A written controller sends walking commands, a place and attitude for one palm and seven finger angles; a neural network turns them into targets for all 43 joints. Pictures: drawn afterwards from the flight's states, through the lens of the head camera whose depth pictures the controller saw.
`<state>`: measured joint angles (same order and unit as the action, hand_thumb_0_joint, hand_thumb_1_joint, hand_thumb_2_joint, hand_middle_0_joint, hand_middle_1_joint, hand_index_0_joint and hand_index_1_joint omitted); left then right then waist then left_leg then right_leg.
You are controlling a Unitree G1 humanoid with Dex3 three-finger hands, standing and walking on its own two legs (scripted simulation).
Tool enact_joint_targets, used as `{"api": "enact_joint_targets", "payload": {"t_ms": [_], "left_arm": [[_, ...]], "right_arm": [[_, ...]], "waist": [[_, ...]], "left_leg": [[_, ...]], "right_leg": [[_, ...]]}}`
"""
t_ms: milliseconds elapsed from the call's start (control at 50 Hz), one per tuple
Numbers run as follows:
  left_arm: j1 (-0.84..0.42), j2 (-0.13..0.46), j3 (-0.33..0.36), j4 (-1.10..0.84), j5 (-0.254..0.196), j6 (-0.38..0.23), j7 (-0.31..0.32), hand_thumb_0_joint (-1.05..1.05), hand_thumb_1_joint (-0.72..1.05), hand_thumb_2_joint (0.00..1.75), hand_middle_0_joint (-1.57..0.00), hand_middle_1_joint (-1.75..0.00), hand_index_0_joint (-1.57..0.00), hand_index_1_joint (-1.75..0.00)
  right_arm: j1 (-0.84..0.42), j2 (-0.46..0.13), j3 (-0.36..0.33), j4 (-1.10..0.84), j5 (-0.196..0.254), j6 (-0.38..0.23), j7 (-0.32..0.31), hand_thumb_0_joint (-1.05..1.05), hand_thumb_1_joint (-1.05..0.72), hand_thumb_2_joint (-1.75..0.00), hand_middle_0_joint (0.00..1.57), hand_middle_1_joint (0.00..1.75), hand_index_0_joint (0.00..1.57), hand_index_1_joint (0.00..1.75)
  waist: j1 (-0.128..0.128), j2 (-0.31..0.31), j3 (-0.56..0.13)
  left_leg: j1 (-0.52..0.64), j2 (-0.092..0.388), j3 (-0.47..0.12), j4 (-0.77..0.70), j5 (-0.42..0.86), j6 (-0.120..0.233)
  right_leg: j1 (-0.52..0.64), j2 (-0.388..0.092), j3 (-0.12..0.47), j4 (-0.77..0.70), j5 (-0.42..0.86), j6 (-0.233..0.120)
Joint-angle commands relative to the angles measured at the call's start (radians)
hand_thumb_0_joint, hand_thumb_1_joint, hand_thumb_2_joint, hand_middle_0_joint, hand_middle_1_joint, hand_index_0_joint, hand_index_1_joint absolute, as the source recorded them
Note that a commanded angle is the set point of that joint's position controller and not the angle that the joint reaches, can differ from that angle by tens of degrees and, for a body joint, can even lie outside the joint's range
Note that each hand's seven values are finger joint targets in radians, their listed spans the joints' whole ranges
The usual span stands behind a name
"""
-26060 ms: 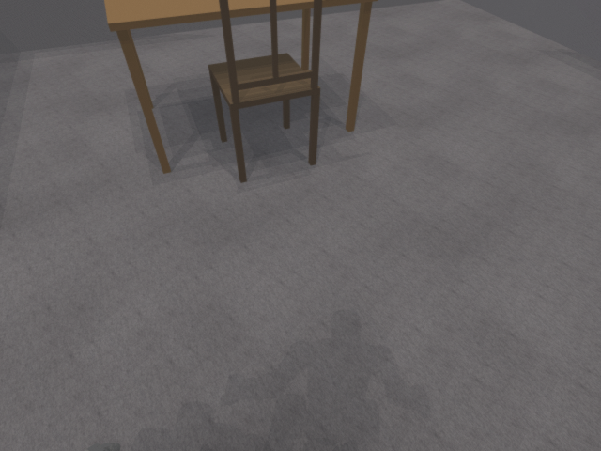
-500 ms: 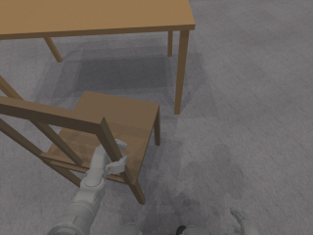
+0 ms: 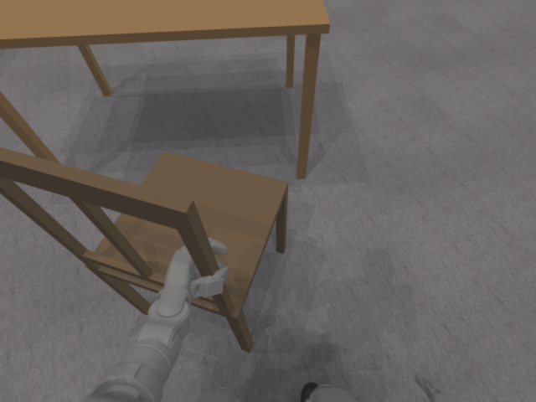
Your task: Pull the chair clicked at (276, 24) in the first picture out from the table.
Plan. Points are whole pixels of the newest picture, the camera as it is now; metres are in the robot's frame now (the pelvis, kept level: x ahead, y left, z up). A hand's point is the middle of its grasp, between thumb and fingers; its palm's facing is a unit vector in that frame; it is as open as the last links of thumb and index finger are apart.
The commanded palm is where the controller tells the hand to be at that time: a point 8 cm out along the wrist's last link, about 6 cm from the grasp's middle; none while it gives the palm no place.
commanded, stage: step backward, pulling the chair out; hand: left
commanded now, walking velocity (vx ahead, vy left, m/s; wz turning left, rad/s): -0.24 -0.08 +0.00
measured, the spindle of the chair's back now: (119, 241) +0.40 +0.29 -0.08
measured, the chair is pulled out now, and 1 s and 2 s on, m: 0.47 0.56 0.56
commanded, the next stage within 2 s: stop walking, hand still on the chair in 0.08 s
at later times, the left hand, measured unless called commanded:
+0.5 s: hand (215, 332) +0.23 +0.09 -0.06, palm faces -0.10 -0.99 -0.13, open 6.1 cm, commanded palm +0.22 +0.14 -0.05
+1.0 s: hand (214, 333) +0.23 +0.09 -0.06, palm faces -0.15 -0.98 -0.12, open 6.0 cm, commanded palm +0.22 +0.14 -0.05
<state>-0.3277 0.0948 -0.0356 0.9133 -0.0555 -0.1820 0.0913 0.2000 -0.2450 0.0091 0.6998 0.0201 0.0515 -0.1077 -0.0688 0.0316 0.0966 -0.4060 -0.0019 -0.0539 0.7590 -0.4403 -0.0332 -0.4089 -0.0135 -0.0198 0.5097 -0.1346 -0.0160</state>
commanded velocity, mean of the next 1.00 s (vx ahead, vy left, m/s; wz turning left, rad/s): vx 0.00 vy -0.01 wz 0.00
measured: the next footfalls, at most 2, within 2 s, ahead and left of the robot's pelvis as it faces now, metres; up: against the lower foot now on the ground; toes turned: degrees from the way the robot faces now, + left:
left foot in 0.04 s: +0.03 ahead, +0.15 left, +0.00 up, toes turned +0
right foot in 0.22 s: +0.04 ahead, -0.11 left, +0.00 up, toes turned -2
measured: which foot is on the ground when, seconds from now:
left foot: up 0.00-0.02, down 0.04-1.00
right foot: down 0.00-0.08, up 0.10-0.20, down 0.22-1.00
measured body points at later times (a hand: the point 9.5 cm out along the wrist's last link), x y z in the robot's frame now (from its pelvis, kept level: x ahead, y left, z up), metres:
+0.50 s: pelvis -0.05 +0.00 +0.00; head -0.03 -0.01 +0.45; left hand +0.23 +0.14 -0.05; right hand +0.05 -0.24 -0.12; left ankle -0.01 +0.15 -0.73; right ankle +0.00 -0.11 -0.73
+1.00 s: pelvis -0.01 +0.02 +0.01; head +0.01 +0.00 +0.46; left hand +0.23 +0.14 -0.05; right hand +0.14 -0.21 -0.10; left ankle -0.01 +0.15 -0.73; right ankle +0.00 -0.11 -0.73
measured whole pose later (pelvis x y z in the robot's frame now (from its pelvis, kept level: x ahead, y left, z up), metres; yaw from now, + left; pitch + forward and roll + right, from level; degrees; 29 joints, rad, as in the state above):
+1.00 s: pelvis -0.01 +0.02 +0.01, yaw -1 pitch +0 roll +0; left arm 0.00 0.07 -0.21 0.67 -0.01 -0.14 0.08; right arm 0.20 -0.18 0.05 0.66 0.01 0.02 -0.11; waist -0.01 0.02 0.03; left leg -0.21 0.02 0.00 0.47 -0.26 -0.02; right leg -0.23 -0.02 0.00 0.48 -0.25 0.01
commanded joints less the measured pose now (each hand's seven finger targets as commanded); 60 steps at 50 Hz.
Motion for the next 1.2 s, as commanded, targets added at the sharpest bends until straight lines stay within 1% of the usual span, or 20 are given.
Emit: {"api": "enact_joint_targets", "payload": {"t_ms": [0, 20, 40, 80, 120, 160, 180, 200, 220, 240, 260, 300, 340, 460, 560, 720, 780, 820, 1160, 1180], "left_arm": [[-0.137, 0.092, -0.043, -0.202, 0.022, -0.035, 0.006, 0.00, 0.90, 0.90, -0.50, -1.45, -0.50, -1.45], [-0.149, 0.086, -0.057, -0.213, 0.020, -0.034, 0.004, 0.00, 0.90, 0.90, -0.50, -1.45, -0.50, -1.45], [-0.157, 0.061, -0.075, -0.226, 0.021, -0.038, 0.000, 0.00, 0.90, 0.90, -0.50, -1.45, -0.50, -1.45], [-0.262, 0.020, -0.111, -0.303, 0.018, -0.048, -0.009, 0.00, 0.90, 0.90, -0.50, -1.45, -0.50, -1.45], [-0.260, 0.055, -0.080, -0.276, 0.017, -0.044, -0.009, 0.00, 0.90, 0.90, -0.50, -1.45, -0.50, -1.45], [-0.250, 0.034, -0.088, -0.212, 0.029, -0.041, -0.012, 0.00, 0.90, 0.90, -0.50, -1.45, -0.50, -1.45], [-0.282, 0.075, -0.072, -0.399, 0.031, -0.057, -0.015, 0.00, 0.90, 0.90, -0.50, -1.45, -0.50, -1.45], [-0.233, 0.088, -0.057, -0.377, 0.040, -0.057, -0.012, 0.00, 0.90, 0.90, -0.50, -1.45, -0.50, -1.45], [-0.183, 0.091, -0.063, -0.352, 0.042, -0.045, -0.014, 0.00, 0.90, 0.90, -0.50, -1.45, -0.50, -1.45], [-0.141, 0.129, -0.017, -0.316, 0.034, -0.026, -0.002, 0.00, 0.90, 0.90, -0.50, -1.45, -0.50, -1.45], [-0.155, 0.140, -0.012, -0.332, 0.026, -0.019, 0.004, 0.00, 0.90, 0.90, -0.50, -1.45, -0.50, -1.45], [-0.154, 0.137, -0.008, -0.337, 0.026, -0.010, 0.010, 0.00, 0.90, 0.90, -0.50, -1.45, -0.50, -1.45], [-0.137, 0.129, -0.011, -0.330, 0.031, -0.005, 0.014, 0.00, 0.90, 0.90, -0.50, -1.45, -0.50, -1.45], [-0.102, 0.076, -0.054, -0.306, 0.033, -0.010, 0.009, 0.00, 0.90, 0.90, -0.50, -1.45, -0.50, -1.45], [-0.047, 0.040, -0.084, -0.323, 0.037, -0.023, 0.006, 0.00, 0.90, 0.90, -0.50, -1.45, -0.50, -1.45], [0.057, 0.026, -0.125, -0.386, 0.045, -0.022, 0.003, 0.00, 0.90, 0.90, -0.50, -1.45, -0.50, -1.45], [0.080, 0.018, -0.133, -0.398, 0.047, -0.017, 0.005, 0.00, 0.90, 0.90, -0.50, -1.45, -0.50, -1.45], [0.098, 0.023, -0.136, -0.411, 0.046, -0.016, 0.004, 0.00, 0.90, 0.90, -0.50, -1.45, -0.50, -1.45], [0.181, 0.025, -0.137, -0.473, 0.043, -0.004, 0.005, 0.00, 0.90, 0.90, -0.50, -1.45, -0.50, -1.45], [0.178, 0.097, -0.071, -0.542, 0.043, -0.012, 0.013, 0.00, 0.90, 0.90, -0.50, -1.45, -0.50, -1.45]], "right_arm": [[0.026, -0.102, -0.022, -0.111, -0.004, -0.040, -0.026, 0.00, -0.90, -0.90, 0.20, 0.30, 0.20, 0.30], [0.007, -0.135, -0.032, -0.133, -0.006, -0.037, -0.034, 0.00, -0.90, -0.90, 0.20, 0.30, 0.20, 0.30], [0.016, -0.135, -0.034, -0.147, -0.005, -0.028, -0.031, 0.00, -0.90, -0.90, 0.20, 0.30, 0.20, 0.30], [-0.031, -0.083, -0.015, -0.174, -0.013, -0.026, -0.026, 0.00, -0.90, -0.90, 0.20, 0.30, 0.20, 0.30], [0.014, -0.091, -0.029, -0.144, -0.012, -0.033, -0.020, 0.00, -0.90, -0.90, 0.20, 0.30, 0.20, 0.30], [0.045, -0.107, -0.040, -0.123, -0.013, -0.047, -0.004, 0.00, -0.90, -0.90, 0.20, 0.30, 0.20, 0.30], [0.025, -0.099, -0.038, -0.157, -0.007, -0.057, 0.003, 0.00, -0.90, -0.90, 0.20, 0.30, 0.20, 0.30], [-0.001, -0.090, -0.031, -0.161, -0.005, -0.065, -0.001, 0.00, -0.90, -0.90, 0.20, 0.30, 0.20, 0.30], [-0.016, -0.089, -0.025, -0.164, -0.006, -0.074, -0.002, 0.00, -0.90, -0.90, 0.20, 0.30, 0.20, 0.30], [0.014, -0.088, -0.036, -0.159, 0.009, -0.072, -0.005, 0.00, -0.90, -0.90, 0.20, 0.30, 0.20, 0.30], [0.014, -0.084, -0.038, -0.162, 0.016, -0.073, -0.006, 0.00, -0.90, -0.90, 0.20, 0.30, 0.20, 0.30], [-0.002, -0.072, -0.025, -0.152, 0.005, -0.080, -0.009, 0.00, -0.90, -0.90, 0.20, 0.30, 0.20, 0.30], [-0.005, -0.069, -0.013, -0.144, -0.005, -0.085, -0.012, 0.00, -0.90, -0.90, 0.20, 0.30, 0.20, 0.30], [-0.024, -0.063, -0.009, -0.148, -0.006, -0.081, -0.017, 0.00, -0.90, -0.90, 0.20, 0.30, 0.20, 0.30], [-0.033, -0.065, -0.006, -0.150, -0.008, -0.086, -0.018, 0.00, -0.90, -0.90, 0.20, 0.30, 0.20, 0.30], [-0.026, -0.073, -0.008, -0.152, -0.009, -0.097, -0.015, 0.00, -0.90, -0.90, 0.20, 0.30, 0.20, 0.30], [-0.026, -0.070, -0.007, -0.154, -0.013, -0.090, -0.013, 0.00, -0.90, -0.90, 0.20, 0.30, 0.20, 0.30], [-0.029, -0.072, -0.008, -0.152, -0.013, -0.088, -0.014, 0.00, -0.90, -0.90, 0.20, 0.30, 0.20, 0.30], [-0.044, -0.061, -0.007, -0.185, -0.010, -0.060, -0.013, 0.00, -0.90, -0.90, 0.20, 0.30, 0.20, 0.30], [-0.048, -0.067, -0.014, -0.193, -0.011, -0.060, -0.013, 0.00, -0.90, -0.90, 0.20, 0.30, 0.20, 0.30]], "waist": [[0.025, -0.135, -0.360], [0.035, 0.011, -0.311], [0.045, 0.084, -0.297], [0.041, 0.239, -0.313], [0.040, 0.173, -0.315], [0.036, 0.098, -0.314], [0.040, 0.103, -0.347], [0.041, 0.099, -0.340], [0.046, 0.090, -0.319], [0.043, -0.074, -0.354], [0.042, -0.159, -0.361], [0.042, -0.116, -0.326], [0.037, -0.050, -0.308], [0.046, -0.082, -0.204], [0.055, -0.010, -0.204], [0.056, -0.014, -0.273], [0.055, -0.057, -0.275], [0.052, -0.031, -0.260], [0.054, -0.059, -0.273], [0.060, -0.049, -0.279]], "left_leg": [[0.184, 0.065, 0.005, -0.372, 0.179, 0.028], [0.181, 0.156, -0.096, -0.436, 0.271, 0.070], [0.162, 0.228, -0.139, -0.425, 0.339, 0.111], [0.055, 0.298, -0.189, -0.463, 0.304, 0.155], [0.175, 0.303, -0.162, -0.362, 0.557, 0.168], [0.272, 0.267, -0.126, -0.265, 0.717, 0.133], [0.269, 0.236, -0.095, -0.245, 0.662, 0.110], [0.220, 0.193, -0.047, -0.238, 0.540, 0.080], [0.139, 0.156, -0.023, -0.271, 0.350, 0.052], [0.130, 0.112, 0.018, -0.242, 0.198, 0.033], [0.154, 0.068, 0.046, -0.196, 0.109, 0.025], [0.209, 0.043, 0.040, -0.188, 0.093, 0.031], [0.251, 0.057, 0.025, -0.254, 0.117, 0.047], [0.219, 0.069, 0.001, -0.294, 0.089, 0.061], [0.198, 0.108, -0.048, -0.380, 0.157, 0.078], [0.266, 0.116, -0.020, -0.354, 0.433, 0.064], [0.273, 0.113, -0.011, -0.345, 0.432, 0.058], [0.278, 0.107, 0.000, -0.345, 0.431, 0.054], [0.283, 0.101, 0.003, -0.338, 0.475, 0.050], [0.287, 0.102, 0.002, -0.335, 0.490, 0.051]], "right_leg": [[0.207, -0.188, 0.100, -0.100, 0.065, -0.031], [0.139, -0.094, 0.043, -0.041, -0.021, 0.017], [0.114, -0.031, 0.013, 0.033, -0.064, 0.042], [0.153, -0.009, 0.011, 0.238, -0.222, 0.021], [0.100, -0.003, 0.019, 0.192, -0.235, 0.019], [0.128, -0.009, 0.023, 0.023, -0.082, 0.015], [0.204, -0.028, 0.036, -0.041, 0.045, 0.015], [0.248, -0.060, 0.057, -0.072, 0.130, 0.007], [0.266, -0.084, 0.069, -0.074, 0.064, -0.001], [0.279, -0.116, 0.146, -0.111, -0.062, -0.018], [0.241, -0.176, 0.213, -0.168, -0.153, -0.049], [0.153, -0.204, 0.222, -0.216, -0.301, -0.064], [0.120, -0.154, 0.158, -0.192, -0.339, -0.029], [0.075, -0.122, 0.139, -0.204, -0.425, -0.012], [0.139, -0.077, 0.084, -0.123, -0.247, -0.003], [0.231, -0.078, 0.054, -0.073, 0.088, -0.003], [0.238, -0.084, 0.064, -0.081, 0.113, -0.004], [0.222, -0.087, 0.065, -0.087, 0.125, -0.008], [0.259, -0.092, 0.045, -0.086, 0.183, -0.007], [0.267, -0.095, 0.057, -0.088, 0.206, -0.009]]}}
